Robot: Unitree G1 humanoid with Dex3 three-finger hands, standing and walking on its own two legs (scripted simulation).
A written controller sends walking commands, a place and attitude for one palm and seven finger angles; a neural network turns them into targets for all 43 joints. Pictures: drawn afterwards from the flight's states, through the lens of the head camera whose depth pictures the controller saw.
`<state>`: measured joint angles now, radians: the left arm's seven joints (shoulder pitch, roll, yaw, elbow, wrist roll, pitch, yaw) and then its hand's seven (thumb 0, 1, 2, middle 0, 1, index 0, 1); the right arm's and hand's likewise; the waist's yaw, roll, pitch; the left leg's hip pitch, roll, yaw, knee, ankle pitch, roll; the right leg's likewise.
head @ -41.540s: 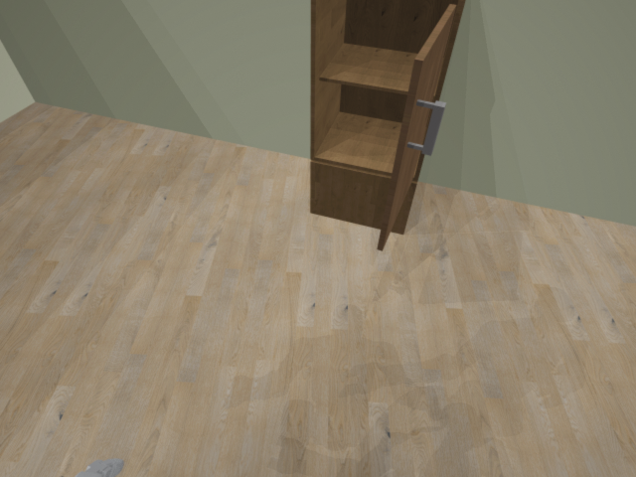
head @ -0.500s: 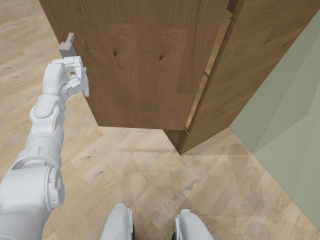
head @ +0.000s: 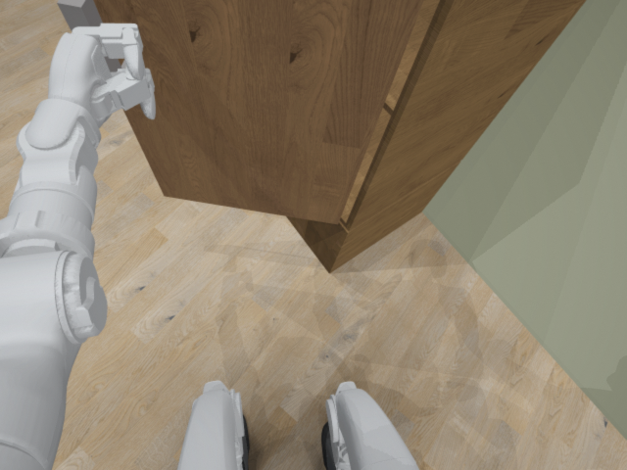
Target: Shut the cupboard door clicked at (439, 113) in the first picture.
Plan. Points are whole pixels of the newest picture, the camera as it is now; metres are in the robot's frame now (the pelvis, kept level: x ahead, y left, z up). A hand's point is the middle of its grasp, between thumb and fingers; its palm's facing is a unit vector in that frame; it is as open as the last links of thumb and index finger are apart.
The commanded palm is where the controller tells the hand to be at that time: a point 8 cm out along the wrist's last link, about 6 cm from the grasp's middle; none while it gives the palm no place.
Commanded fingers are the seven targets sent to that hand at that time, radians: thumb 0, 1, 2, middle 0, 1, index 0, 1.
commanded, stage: push the door shut along its arc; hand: left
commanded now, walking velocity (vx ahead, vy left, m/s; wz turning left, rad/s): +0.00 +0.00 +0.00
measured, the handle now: (105, 40) +0.62 +0.20 +0.10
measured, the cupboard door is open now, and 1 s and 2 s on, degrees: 47 40 40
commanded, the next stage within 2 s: pull the fist back off the door in 0.46 s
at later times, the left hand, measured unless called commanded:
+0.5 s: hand (182, 47) +0.60 +0.11 +0.11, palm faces -0.30 -0.95 -0.03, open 3.1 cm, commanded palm +0.62 +0.13 +0.10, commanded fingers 0.00 0.90 0.90 -1.30 -1.50 -1.30 -1.50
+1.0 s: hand (183, 57) +0.59 +0.11 +0.11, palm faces +0.09 -1.00 -0.02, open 3.1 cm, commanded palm +0.55 +0.14 +0.10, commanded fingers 0.00 0.90 0.90 -1.30 -1.50 -1.30 -1.50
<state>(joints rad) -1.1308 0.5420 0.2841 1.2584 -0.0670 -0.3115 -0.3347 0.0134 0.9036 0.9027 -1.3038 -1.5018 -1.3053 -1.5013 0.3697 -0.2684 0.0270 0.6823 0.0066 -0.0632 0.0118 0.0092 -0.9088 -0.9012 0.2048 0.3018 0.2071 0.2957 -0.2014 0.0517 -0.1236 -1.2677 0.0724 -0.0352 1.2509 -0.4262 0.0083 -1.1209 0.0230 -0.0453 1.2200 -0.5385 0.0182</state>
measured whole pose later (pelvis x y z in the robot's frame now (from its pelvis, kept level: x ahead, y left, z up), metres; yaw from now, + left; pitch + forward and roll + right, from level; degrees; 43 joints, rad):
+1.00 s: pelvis +0.03 -0.01 +0.02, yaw +0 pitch +26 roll -3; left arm -1.09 0.41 0.37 1.21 0.03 -0.32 0.05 0.01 0.90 0.91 -1.30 -1.50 -1.30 -1.50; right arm 0.45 -0.23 0.01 0.66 -0.06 0.00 0.09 0.01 -0.91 -0.90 0.21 0.30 0.21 0.30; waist -0.22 0.07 -0.14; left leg -1.19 0.09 -0.02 1.16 -0.43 -0.01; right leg -1.05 0.04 -0.03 1.14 -0.54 0.00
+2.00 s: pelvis +0.04 -0.02 +0.08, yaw +1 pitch +9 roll -1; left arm -0.32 0.22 0.16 0.52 -0.18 -0.31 -0.06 0.01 0.90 0.90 -1.30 -1.50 -1.30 -1.50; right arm 0.33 -0.26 -0.01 0.62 0.06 0.01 0.00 0.01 -0.91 -0.90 0.20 0.30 0.20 0.30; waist -0.05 0.05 -0.10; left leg -0.67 0.06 0.01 0.86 -0.35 -0.02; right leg -0.56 0.01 -0.01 0.85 -0.46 0.00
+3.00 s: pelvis +0.06 -0.01 +0.12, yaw +2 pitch -4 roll +0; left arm 0.46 0.34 0.34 -0.36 -0.07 -0.04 0.10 0.01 0.90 0.90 -0.24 -0.34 -0.24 -0.34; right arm 0.20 -0.24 0.01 0.63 0.03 -0.08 -0.08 0.02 -0.91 -0.90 0.20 0.30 0.21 0.30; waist 0.07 0.07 0.00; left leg -0.15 0.02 0.03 0.42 -0.20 -0.01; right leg -0.03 -0.02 -0.01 0.39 -0.30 0.01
